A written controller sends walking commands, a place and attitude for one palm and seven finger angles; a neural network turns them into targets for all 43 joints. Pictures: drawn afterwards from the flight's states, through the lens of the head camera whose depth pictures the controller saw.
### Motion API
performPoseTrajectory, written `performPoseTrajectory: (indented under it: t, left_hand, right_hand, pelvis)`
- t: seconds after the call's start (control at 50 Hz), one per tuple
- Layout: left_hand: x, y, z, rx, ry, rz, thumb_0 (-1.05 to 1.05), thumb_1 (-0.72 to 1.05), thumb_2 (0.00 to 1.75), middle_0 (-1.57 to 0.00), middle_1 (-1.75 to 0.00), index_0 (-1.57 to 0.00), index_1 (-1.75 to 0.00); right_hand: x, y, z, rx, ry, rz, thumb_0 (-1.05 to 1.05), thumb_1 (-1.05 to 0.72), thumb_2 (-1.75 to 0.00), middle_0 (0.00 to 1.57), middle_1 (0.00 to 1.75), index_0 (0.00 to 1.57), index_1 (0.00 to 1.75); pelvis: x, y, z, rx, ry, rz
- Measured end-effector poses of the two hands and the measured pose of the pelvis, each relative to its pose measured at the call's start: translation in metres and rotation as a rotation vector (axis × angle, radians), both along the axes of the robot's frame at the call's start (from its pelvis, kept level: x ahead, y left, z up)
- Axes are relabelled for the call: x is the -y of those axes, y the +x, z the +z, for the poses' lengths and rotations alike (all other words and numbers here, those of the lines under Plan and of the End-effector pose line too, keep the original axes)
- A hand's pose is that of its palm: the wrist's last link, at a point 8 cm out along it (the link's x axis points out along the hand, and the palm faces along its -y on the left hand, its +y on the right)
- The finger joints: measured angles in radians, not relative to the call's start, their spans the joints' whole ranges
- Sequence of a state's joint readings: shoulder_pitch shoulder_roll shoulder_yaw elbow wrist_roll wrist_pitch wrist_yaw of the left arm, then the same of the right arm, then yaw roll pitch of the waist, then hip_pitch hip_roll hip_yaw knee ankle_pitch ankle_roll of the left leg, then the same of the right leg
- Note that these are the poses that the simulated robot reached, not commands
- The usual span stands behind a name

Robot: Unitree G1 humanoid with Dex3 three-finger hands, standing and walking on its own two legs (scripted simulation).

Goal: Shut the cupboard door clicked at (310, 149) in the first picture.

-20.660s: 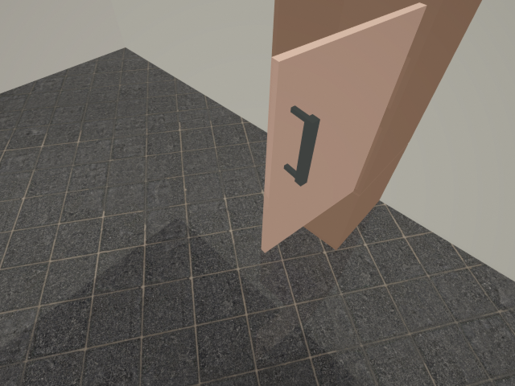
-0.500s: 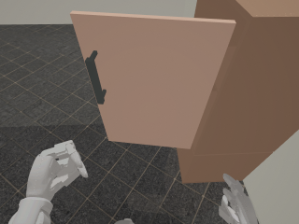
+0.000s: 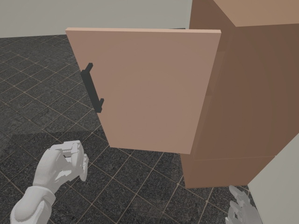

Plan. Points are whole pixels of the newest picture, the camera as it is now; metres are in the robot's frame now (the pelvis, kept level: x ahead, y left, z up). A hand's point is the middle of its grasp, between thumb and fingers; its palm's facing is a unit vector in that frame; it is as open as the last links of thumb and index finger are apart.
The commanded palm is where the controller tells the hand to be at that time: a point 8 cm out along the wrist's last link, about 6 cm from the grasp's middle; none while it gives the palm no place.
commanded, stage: raise the hand and make a fist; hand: left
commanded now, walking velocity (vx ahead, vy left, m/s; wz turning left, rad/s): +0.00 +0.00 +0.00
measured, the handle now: (94, 89) +0.49 +0.22 +0.10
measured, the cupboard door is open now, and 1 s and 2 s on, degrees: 81 81 81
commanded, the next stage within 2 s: bring the fist close to the handle in 0.20 s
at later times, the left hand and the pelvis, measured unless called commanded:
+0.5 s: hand (75, 157) +0.24 +0.19 +0.11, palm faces +0.01 -1.00 -0.05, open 3.1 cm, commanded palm +0.23 +0.24 +0.10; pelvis -0.02 +0.00 +0.00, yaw +0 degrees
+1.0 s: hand (93, 129) +0.33 +0.17 +0.10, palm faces -0.08 -1.00 -0.02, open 3.1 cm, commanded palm +0.32 +0.23 +0.10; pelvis +0.00 +0.01 +0.01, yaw -1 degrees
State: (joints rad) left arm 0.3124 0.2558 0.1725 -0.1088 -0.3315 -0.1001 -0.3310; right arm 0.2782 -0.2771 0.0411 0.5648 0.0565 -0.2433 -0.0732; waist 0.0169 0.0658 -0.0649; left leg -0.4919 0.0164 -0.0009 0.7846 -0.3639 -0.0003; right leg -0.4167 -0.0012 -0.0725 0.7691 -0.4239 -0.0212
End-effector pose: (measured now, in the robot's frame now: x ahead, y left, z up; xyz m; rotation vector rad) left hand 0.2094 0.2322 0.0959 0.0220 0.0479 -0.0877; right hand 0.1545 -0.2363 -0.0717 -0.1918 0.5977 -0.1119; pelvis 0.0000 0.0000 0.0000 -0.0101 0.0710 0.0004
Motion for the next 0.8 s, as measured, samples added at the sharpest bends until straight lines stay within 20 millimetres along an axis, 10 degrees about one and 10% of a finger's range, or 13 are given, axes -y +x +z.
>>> performPoseTrajectory:
  t: [0.22,0.38,0.54,0.8]
  left_hand:
    - [-0.010,-0.013,0.022,0.168,0.034,0.116,0.02,0.90,0.90,-1.30,-1.50,-1.30,-1.50]
    - [0.005,-0.015,-0.007,-0.019,0.020,0.004,0.02,0.90,0.90,-1.30,-1.50,-1.30,-1.50]
    - [-0.012,0.023,0.020,0.173,0.018,0.092,0.02,0.90,0.90,-1.30,-1.50,-1.30,-1.50]
    - [-0.007,0.078,0.004,0.060,-0.004,0.070,0.02,0.90,0.90,-1.30,-1.50,-1.30,-1.50]
  right_hand:
    - [0.004,-0.007,0.003,0.015,-0.009,0.011,0.01,-0.90,-0.90,0.20,0.30,0.20,0.30]
    - [-0.003,-0.007,0.003,0.035,0.004,0.001,0.01,-0.90,-0.90,0.21,0.30,0.20,0.30]
    - [-0.008,-0.010,-0.002,-0.002,-0.011,0.022,0.01,-0.90,-0.90,0.21,0.30,0.20,0.30]
    - [-0.003,-0.021,-0.005,-0.079,-0.022,-0.040,0.01,-0.90,-0.90,0.21,0.30,0.20,0.30]
  pelvis:
    - [0.006,-0.008,-0.001,0.018,0.003,0.000]
    - [0.001,-0.012,0.000,0.023,0.002,-0.003]
    - [0.000,-0.015,-0.001,0.018,-0.002,0.008]
    - [-0.006,-0.004,0.004,-0.003,0.010,-0.020]
